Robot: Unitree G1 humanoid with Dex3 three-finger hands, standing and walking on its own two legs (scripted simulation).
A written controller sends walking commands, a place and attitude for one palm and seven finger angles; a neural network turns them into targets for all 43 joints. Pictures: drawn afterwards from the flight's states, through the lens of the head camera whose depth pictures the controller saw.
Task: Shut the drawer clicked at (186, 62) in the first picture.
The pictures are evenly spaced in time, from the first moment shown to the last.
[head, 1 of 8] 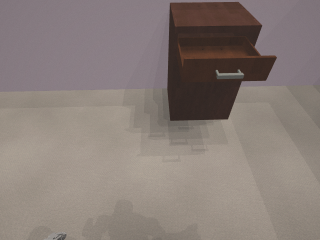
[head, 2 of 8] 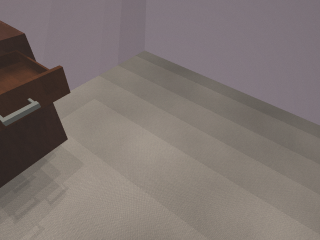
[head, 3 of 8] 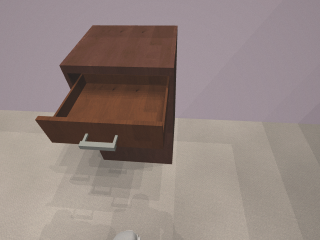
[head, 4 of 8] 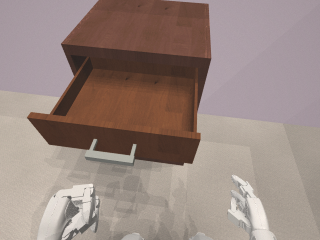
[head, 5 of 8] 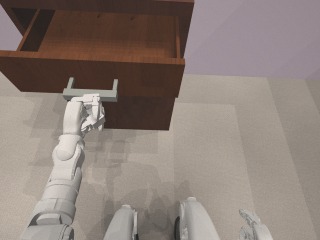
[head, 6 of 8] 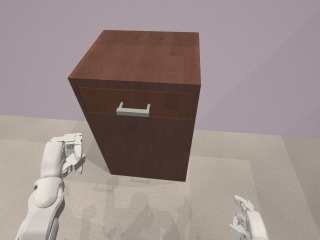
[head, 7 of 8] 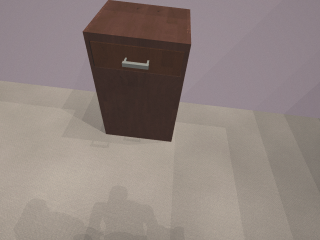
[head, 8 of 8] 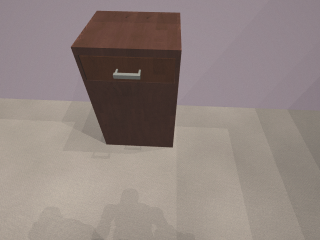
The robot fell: no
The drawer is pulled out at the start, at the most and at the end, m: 0.29 0.29 0.00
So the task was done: yes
